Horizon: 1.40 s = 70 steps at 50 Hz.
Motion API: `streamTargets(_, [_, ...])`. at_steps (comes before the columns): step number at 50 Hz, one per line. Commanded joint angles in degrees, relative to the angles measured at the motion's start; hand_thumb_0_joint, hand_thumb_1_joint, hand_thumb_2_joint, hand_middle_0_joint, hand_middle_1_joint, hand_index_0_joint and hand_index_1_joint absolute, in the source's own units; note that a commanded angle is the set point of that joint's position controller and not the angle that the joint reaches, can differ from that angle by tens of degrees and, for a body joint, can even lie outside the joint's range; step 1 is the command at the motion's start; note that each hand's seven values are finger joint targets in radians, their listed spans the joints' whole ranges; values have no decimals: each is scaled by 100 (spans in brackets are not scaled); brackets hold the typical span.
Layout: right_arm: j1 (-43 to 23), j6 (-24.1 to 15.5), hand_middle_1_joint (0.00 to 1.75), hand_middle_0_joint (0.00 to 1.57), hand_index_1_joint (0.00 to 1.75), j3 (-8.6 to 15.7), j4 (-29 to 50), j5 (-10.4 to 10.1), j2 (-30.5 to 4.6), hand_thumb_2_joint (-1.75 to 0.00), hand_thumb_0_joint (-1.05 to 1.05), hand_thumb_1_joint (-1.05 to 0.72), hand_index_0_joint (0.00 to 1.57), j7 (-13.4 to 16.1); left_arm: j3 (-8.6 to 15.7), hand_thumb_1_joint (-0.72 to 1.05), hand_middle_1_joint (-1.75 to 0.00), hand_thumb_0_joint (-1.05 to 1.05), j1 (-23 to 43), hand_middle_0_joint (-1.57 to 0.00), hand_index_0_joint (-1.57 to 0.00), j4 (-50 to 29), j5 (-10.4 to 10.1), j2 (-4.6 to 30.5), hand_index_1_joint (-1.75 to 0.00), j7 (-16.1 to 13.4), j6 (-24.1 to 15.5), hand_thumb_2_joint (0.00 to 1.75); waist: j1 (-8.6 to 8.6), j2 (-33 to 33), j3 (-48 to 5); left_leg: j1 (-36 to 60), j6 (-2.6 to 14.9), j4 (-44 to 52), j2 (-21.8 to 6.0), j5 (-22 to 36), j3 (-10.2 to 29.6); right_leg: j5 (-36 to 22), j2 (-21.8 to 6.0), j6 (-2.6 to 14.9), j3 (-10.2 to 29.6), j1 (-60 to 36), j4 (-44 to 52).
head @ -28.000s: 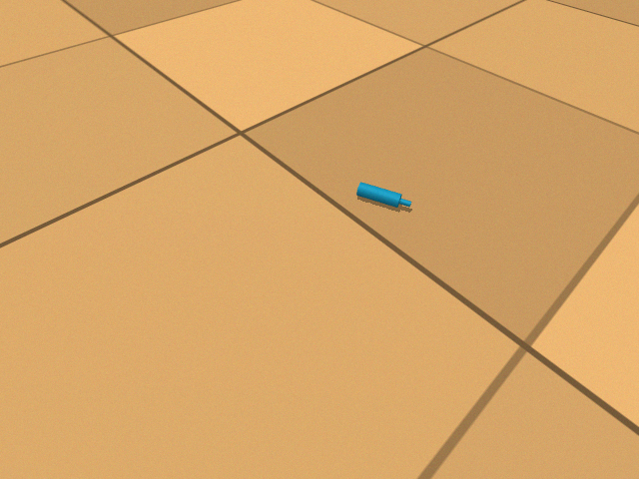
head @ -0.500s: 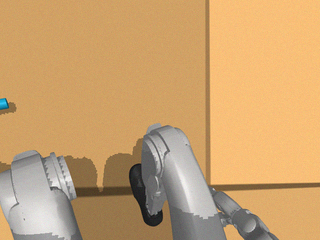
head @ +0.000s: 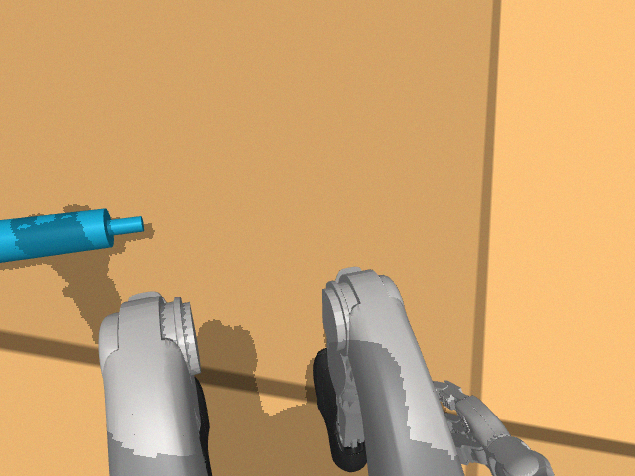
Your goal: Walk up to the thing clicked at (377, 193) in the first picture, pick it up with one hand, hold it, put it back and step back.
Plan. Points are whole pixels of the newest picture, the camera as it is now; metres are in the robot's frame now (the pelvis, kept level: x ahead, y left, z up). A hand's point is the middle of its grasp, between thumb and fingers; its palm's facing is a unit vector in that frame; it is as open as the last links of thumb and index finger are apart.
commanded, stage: withdraw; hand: left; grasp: from above
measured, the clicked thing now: (59, 234) +0.44 +0.34 -0.30
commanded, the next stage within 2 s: home in 0.44 s
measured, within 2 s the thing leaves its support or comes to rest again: neither
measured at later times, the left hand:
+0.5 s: hand out of the picture +0.39 +0.37 -0.15, palm faces -0.46 -0.10 -0.88, open 14.0 cm
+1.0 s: hand out of the picture +0.34 +0.34 -0.01, palm faces -0.34 -0.51 -0.79, open 9.4 cm
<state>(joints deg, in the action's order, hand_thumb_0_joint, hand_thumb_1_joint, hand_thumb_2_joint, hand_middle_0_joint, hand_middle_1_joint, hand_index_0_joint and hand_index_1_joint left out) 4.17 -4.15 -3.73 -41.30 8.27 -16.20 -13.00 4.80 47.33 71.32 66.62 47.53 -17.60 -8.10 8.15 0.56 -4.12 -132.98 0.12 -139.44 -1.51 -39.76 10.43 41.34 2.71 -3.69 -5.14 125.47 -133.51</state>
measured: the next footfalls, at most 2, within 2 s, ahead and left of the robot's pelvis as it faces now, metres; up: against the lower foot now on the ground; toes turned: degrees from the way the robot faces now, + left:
none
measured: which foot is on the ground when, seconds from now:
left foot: down 0.00-1.00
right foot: down 0.00-1.00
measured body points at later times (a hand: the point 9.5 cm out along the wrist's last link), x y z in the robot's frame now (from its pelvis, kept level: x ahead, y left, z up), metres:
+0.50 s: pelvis -0.02 +0.00 +0.00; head +0.20 +0.10 +0.38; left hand +0.41 +0.37 -0.10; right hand +0.08 -0.28 -0.09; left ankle +0.07 +0.13 -0.30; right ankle +0.10 -0.13 -0.30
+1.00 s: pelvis +0.00 +0.00 +0.11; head +0.20 +0.06 +0.51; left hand +0.35 +0.36 +0.04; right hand +0.13 -0.25 -0.02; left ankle +0.07 +0.13 -0.30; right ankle +0.10 -0.13 -0.30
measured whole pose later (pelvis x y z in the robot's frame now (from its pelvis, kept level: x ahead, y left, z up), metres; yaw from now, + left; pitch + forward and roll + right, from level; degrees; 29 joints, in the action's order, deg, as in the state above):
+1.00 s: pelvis +0.00 +0.00 +0.11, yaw +4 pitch +35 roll -7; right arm 9.0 1.4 -0.5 -38.0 1.3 -15.1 -5.2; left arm 7.0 22.9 36.9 37.4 35.6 1.1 -1.3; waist 4.3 2.0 -8.7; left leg -115.3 0.4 -118.6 -2.2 -38.3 6.1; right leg 39.6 1.4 -3.0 -2.7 110.0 -114.7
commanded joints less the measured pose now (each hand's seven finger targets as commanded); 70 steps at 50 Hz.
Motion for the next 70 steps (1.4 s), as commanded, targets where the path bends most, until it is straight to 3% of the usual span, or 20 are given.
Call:
streamTargets(1, [1281, 204, 30, 20, 30, 669, 189, -295, -1552, -90, 0, -89, 20, 275, -129, -49, -102, 0, 1461, -7, -7, -1249, -349, 1056, -101, 724, -18, 100, 248, 1120, -3375, 3058, 161, 2045, 56, 700, -414, -1201, 156, 551, -375, -1794, 1767])
streamTargets(7, [1207, 421, 30, 20, 30, 448, 368, -334, -1315, -90, 0, -90, 20, 563, 252, -50, -102, 0, 1154, -8, -8, -1000, -452, 1433, -102, 1138, -452, 101, 107, 258, -2956, 2396, 309, 1841, 136, 878, -737, -1203, 84, 505, -91, -2398, 2186])
streamTargets(10, [1089, 463, 30, 20, 30, 320, 384, -284, -1272, -90, 0, -90, 20, 641, 414, -52, -102, 0, 1124, -8, -7, -755, -299, 1627, -103, 1107, -876, 102, 45, 397, -2988, 2499, 272, 1842, 129, 850, -740, -1112, 92, 523, -99, -2272, 2082])
streamTargets(16, [964, 544, 30, 20, 30, 168, 290, -99, -1385, -90, 0, -90, 20, 692, 532, -53, -102, 0, 1796, -7, -6, -537, 238, 1858, -102, 479, -1569, 102, 196, 1288, -3078, 2936, 134, 1873, 87, 666, -645, -911, 115, 584, -321, -1592, 1694])
streamTargets(20, [1010, 578, 30, 20, 30, 122, 191, 39, -1498, -90, 0, -89, 20, 672, 553, -52, -103, 0, 2127, -6, -7, -234, 584, 1988, -102, -55, -1672, 101, 313, 1609, -3236, 3214, 89, 1740, 87, 748, -587, -944, 91, 582, -465, -1308, 1489])
streamTargets(26, [1095, 454, 30, 20, 30, 244, 60, 137, -1604, -90, 0, -90, 20, 670, 880, -51, -101, 0, 2831, -6, -8, -437, 928, 2514, -99, -723, -1497, 98, 302, 2584, -3920, 3915, -3, 1741, 73, 803, -497, -1010, 42, 601, -585, -861, 1074])
streamTargets(30, [1161, 356, 30, 20, 30, 394, 87, 75, -1559, -89, 0, -89, 20, 665, 972, -31, -79, 0, 2568, -24, -21, -483, 843, 2428, -82, -845, -1065, 100, 116, 2731, -4275, 4004, -5, 1921, 94, 752, -541, -1022, 9, 618, -540, -879, 1172])
streamTargets(33, [1400, 292, 30, 20, 30, 500, 126, -3, -1462, -89, 0, -89, 20, 638, 796, -18, -70, 0, 2220, -23, -21, -485, 532, 2065, -73, -610, -683, 95, 83, 2534, -4299, 3917, 46, 2139, 114, 694, -597, -1028, 5, 607, -461, -1174, 1505])
streamTargets(37, [1601, 325, 30, 20, 30, 777, 247, -252, -1430, -90, 0, -89, 20, 603, 715, 11, -55, 0, 1287, -21, -19, -1155, -257, 1617, -56, 124, -205, 88, -207, 2071, -4575, 4224, 94, 2612, 133, 867, -539, -1199, -18, 568, -358, -1723, 1884])
streamTargets(40, [1580, 407, 30, 20, 30, 851, 522, -466, -1383, -90, 0, -89, 20, 619, 676, 34, -49, 0, 103, -21, -20, -2292, -1150, 1116, -50, 805, 178, 91, -350, 1608, -4956, 4731, 136, 2874, 129, 1477, -516, -1646, 13, 519, -279, -2447, 2192])
streamTargets(42, [1446, 447, 30, 20, 30, 805, 593, -575, -1296, -90, 0, -90, 20, 672, 527, 50, -49, 0, -600, -22, -21, -2841, -1899, 582, -50, 1224, 447, 96, -252, 990, -4529, 4475, 194, 3024, 117, 1532, -543, -1788, 57, 478, -205, -2769, 2514])
streamTargets(44, [1324, 460, 30, 20, 30, 794, 645, -657, -1210, -90, 0, -90, 20, 780, 660, 59, -44, 0, -769, -21, -21, -3837, -2552, 579, -44, 1535, 577, 94, -282, 805, -4410, 4400, 227, 3217, 92, 1483, -539, -1847, 42, 463, -127, -3112, 2803])
streamTargets(47, [1155, 415, 30, 20, 30, 806, 740, -740, -1044, -90, 0, -90, 20, 910, 644, 79, -32, 0, -1496, -20, -20, -4519, -3124, 293, -32, 1809, 633, 88, -347, 604, -4202, 4501, 237, 3455, 55, 1542, -615, -1889, 17, 467, -16, -3621, 3182])
streamTargets(50, [971, 343, 30, 20, 30, 829, 916, -817, -932, -90, 0, -90, 20, 1023, 835, 90, -30, 0, -1696, -20, -20, -5454, -3597, 187, -30, 1832, 587, 90, -479, 805, -4153, 4873, 219, 3877, 38, 1280, -680, -1639, -50, 509, 123, -3921, 3604])
streamTargets(53, [760, 272, 30, 20, 30, 850, 1047, -878, -914, -90, 0, -90, 20, 1119, 777, 90, -30, 0, -2380, -20, -20, -5558, -3964, -251, -30, 1758, 697, 90, -549, 1033, -3645, 5367, 142, 4556, -40, 862, -509, -1225, -84, 539, 103, -3856, 3876])
streamTargets(57, [550, 159, 30, 20, 30, 868, 1293, -944, -838, -90, 0, -90, 20, 1208, 604, 90, -30, 0, -3164, -20, -20, -6063, -4405, -756, -30, 1636, 1085, 90, -570, 1039, -3446, 5968, 115, 5239, -46, 600, -494, -1014, -105, 534, 149, -4434, 4530])
streamTargets(60, [415, 51, 30, 20, 30, 848, 1390, -992, -823, -90, 0, -90, 20, 1290, 378, 89, -30, 0, -3735, -20, -20, -6426, -4875, -1229, -30, 1641, 1441, 90, -440, 878, -3151, 6372, 99, 5685, -36, 473, -405, -916, -123, 504, 179, -4769, 4960])
streamTargets(63, [268, -66, 30, 20, 30, 787, 1541, -1033, -805, -90, 0, -90, 20, 1409, 474, 89, -30, 0, -4018, -20, -20, -6905, -5318, -1259, -30, 1582, 1738, 90, -447, 898, -3010, 6866, 89, 6164, -33, 185, -272, -756, -118, 484, 223, -5125, 5356])
streamTargets(66, [244, -196, 30, 20, 30, 711, 1667, -1050, -692, -90, 0, -90, 20, 1536, 412, 90, -30, 0, -4358, -20, -20, -7328, -5778, -1502, -30, 1508, 2004, 90, -385, 858, -2777, 7162, 93, 6507, 8, 149, -344, -717, -117, 479, 301, -5570, 5867])
streamTargets(70, [417, -347, 30, 20, 30, 594, 1707, -1075, -542, -90, 0, -90, 20, 1720, 311, 90, -30, 0, -5002, -20, -20, -7533, -6128, -1874, -30, 1395, 2308, 90, -362, 818, -2578, 7837, 57, 7016, 17, 659, -335, -1153, -129, 485, 306, -6234, 6373])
